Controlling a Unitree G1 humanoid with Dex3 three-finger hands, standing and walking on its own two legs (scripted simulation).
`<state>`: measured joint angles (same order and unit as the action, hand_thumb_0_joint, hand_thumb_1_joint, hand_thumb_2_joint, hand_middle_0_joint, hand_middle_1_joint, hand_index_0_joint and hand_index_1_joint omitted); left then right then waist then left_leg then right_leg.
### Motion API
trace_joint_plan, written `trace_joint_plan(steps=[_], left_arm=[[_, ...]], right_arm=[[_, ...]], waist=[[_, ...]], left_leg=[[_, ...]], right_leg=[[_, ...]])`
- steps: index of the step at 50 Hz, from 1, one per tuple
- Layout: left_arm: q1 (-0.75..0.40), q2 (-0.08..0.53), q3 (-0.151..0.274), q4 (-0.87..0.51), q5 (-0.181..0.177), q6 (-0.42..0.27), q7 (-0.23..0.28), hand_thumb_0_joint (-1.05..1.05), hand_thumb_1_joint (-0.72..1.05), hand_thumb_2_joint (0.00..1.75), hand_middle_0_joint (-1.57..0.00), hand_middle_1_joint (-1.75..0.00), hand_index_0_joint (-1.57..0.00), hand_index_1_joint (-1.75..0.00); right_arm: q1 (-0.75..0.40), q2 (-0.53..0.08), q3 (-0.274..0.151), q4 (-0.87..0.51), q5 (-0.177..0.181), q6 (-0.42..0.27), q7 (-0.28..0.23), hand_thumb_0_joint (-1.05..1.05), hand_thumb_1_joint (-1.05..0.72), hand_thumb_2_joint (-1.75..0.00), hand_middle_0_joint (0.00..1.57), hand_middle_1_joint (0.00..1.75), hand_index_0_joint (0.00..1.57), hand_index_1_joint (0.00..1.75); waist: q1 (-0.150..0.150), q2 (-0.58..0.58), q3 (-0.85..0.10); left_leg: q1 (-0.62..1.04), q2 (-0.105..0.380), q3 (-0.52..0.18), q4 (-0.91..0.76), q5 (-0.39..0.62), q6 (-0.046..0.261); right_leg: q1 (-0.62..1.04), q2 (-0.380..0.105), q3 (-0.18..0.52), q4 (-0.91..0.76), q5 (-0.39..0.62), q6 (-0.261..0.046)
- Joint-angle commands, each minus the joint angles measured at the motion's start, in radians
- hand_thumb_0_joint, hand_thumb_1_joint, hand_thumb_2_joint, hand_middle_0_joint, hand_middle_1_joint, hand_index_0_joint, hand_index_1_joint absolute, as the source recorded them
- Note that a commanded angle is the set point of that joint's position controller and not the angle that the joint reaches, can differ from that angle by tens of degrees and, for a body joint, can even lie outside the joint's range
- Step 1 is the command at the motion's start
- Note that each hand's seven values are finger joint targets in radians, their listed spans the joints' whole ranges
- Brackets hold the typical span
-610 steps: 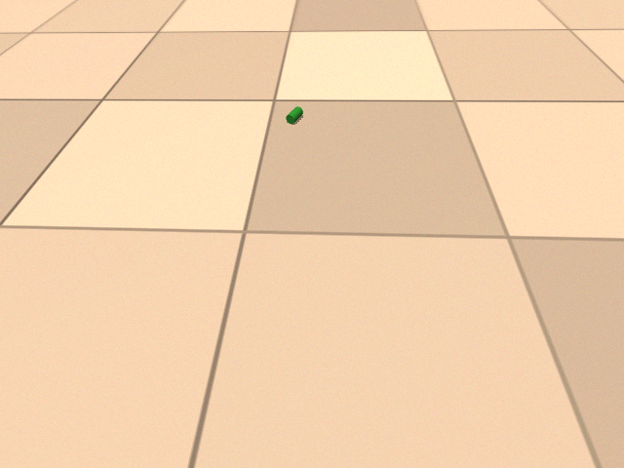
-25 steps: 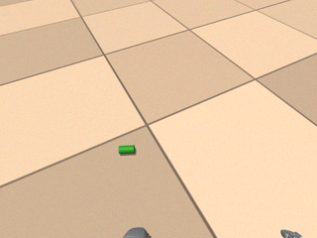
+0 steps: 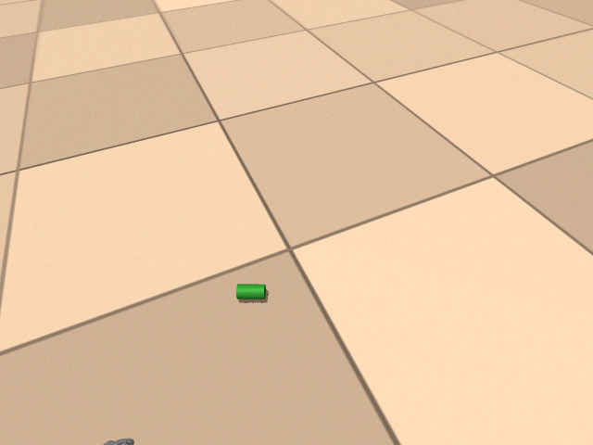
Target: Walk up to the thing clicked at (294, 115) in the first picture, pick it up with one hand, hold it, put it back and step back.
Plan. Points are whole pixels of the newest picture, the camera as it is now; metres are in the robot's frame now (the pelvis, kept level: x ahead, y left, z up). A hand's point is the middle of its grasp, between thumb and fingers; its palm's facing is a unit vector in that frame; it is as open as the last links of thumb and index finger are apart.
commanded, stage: walk up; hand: left
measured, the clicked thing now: (251, 291) +0.79 +0.26 -0.74
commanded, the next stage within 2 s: stand in 0.40 s
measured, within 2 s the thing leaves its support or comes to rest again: neither
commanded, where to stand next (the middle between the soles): +0.42 +0.04 m, yaw +0 degrees
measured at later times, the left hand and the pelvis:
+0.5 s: hand out of the picture +0.08 +0.27 -0.14, palm faces +0.04 -0.94 -0.34, open 7.4 cm; pelvis +0.01 +0.01 +0.01, yaw +0 degrees
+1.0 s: hand out of the picture +0.05 +0.25 -0.14, palm faces -0.03 -0.94 -0.35, open 7.4 cm; pelvis -0.02 -0.01 +0.02, yaw +0 degrees
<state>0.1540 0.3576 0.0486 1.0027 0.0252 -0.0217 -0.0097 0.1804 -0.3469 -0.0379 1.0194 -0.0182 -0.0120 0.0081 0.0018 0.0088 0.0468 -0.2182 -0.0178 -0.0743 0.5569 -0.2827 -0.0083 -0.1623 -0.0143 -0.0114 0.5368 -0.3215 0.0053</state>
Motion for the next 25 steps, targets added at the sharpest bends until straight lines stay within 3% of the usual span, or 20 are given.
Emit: trace_joint_plan(steps=[1, 5, 10, 12, 16, 19, 20, 21, 25], left_arm=[[-0.105, 0.221, 0.048, -0.068, -0.015, -0.027, 0.018, 0.0, 0.9, 0.9, -0.2, -0.3, -0.2, -0.3], [-0.092, 0.22, 0.048, -0.041, -0.021, -0.025, 0.021, 0.0, 0.9, 0.9, -0.2, -0.3, -0.2, -0.3], [-0.102, 0.21, 0.036, -0.016, -0.02, -0.018, 0.02, 0.0, 0.9, 0.9, -0.2, -0.3, -0.2, -0.3], [-0.104, 0.214, 0.036, -0.01, -0.018, -0.019, 0.02, 0.0, 0.9, 0.9, -0.2, -0.3, -0.2, -0.3], [-0.102, 0.218, 0.039, 0.002, -0.016, -0.02, 0.022, 0.0, 0.9, 0.9, -0.2, -0.3, -0.2, -0.3], [-0.104, 0.219, 0.04, 0.007, -0.016, -0.018, 0.022, 0.0, 0.9, 0.9, -0.2, -0.3, -0.2, -0.3], [-0.106, 0.19, 0.014, 0.03, -0.022, -0.016, 0.021, 0.0, 0.9, 0.9, -0.2, -0.3, -0.2, -0.3], [-0.109, 0.19, 0.013, 0.029, -0.022, -0.016, 0.021, 0.0, 0.9, 0.9, -0.2, -0.3, -0.2, -0.3], [-0.114, 0.206, 0.009, 0.046, -0.021, -0.014, 0.024, 0.0, 0.9, 0.9, -0.2, -0.3, -0.2, -0.3]], right_arm=[[-0.045, -0.213, -0.044, -0.061, -0.003, -0.036, -0.006, 0.0, -0.9, -0.9, 0.2, 0.3, 0.2, 0.3], [-0.07, -0.214, -0.039, -0.05, 0.002, -0.037, -0.014, 0.0, -0.9, -0.9, 0.2, 0.3, 0.2, 0.3], [-0.12, -0.211, -0.04, -0.045, 0.001, -0.029, -0.016, 0.0, -0.9, -0.9, 0.2, 0.3, 0.2, 0.3], [-0.123, -0.211, -0.041, -0.038, 0.0, -0.028, -0.017, 0.0, -0.9, -0.9, 0.2, 0.3, 0.2, 0.3], [-0.13, -0.201, -0.04, -0.034, 0.002, -0.028, -0.017, 0.0, -0.9, -0.9, 0.2, 0.3, 0.2, 0.3], [-0.145, -0.197, -0.04, -0.037, 0.004, -0.023, -0.017, 0.0, -0.9, -0.9, 0.2, 0.3, 0.2, 0.3], [-0.152, -0.203, -0.03, -0.025, 0.008, -0.026, -0.02, 0.0, -0.9, -0.9, 0.2, 0.3, 0.2, 0.3], [-0.147, -0.209, -0.029, -0.019, 0.01, -0.026, -0.021, 0.0, -0.9, -0.9, 0.2, 0.3, 0.2, 0.3], [-0.156, -0.209, -0.024, -0.008, 0.013, -0.021, -0.022, 0.0, -0.9, -0.9, 0.2, 0.3, 0.2, 0.3]], waist=[[0.009, -0.037, -0.028], [0.021, 0.009, -0.094], [0.025, 0.06, -0.082], [0.022, 0.05, -0.096], [0.02, 0.031, -0.124], [0.019, 0.019, -0.102], [0.007, 0.021, -0.093], [0.004, 0.02, -0.096], [0.0, -0.006, -0.102]], left_leg=[[0.006, 0.113, -0.117, -0.122, 0.272, 0.07], [0.004, 0.12, -0.104, -0.126, 0.388, 0.069], [0.0, 0.127, -0.122, -0.166, 0.297, 0.063], [0.003, 0.122, -0.113, -0.17, 0.297, 0.06], [0.049, 0.116, -0.085, -0.143, 0.406, 0.058], [0.048, 0.109, -0.078, -0.136, 0.381, 0.057], [0.115, 0.122, -0.086, -0.168, 0.473, 0.044], [0.131, 0.131, -0.089, -0.173, 0.496, 0.042], [0.138, 0.127, -0.075, -0.204, 0.462, 0.036]], right_leg=[[-0.002, -0.085, 0.075, -0.126, 0.166, -0.048], [0.111, -0.088, 0.063, -0.103, 0.264, -0.046], [0.104, -0.083, 0.045, -0.13, 0.188, -0.045], [0.126, -0.089, 0.045, -0.14, 0.208, -0.045], [0.137, -0.1, 0.037, -0.136, 0.302, -0.04], [0.116, -0.102, 0.036, -0.145, 0.3, -0.039], [0.083, -0.118, 0.075, -0.178, 0.399, -0.034], [0.093, -0.114, 0.068, -0.188, 0.404, -0.024], [0.126, -0.113, 0.067, -0.217, 0.392, -0.017]])
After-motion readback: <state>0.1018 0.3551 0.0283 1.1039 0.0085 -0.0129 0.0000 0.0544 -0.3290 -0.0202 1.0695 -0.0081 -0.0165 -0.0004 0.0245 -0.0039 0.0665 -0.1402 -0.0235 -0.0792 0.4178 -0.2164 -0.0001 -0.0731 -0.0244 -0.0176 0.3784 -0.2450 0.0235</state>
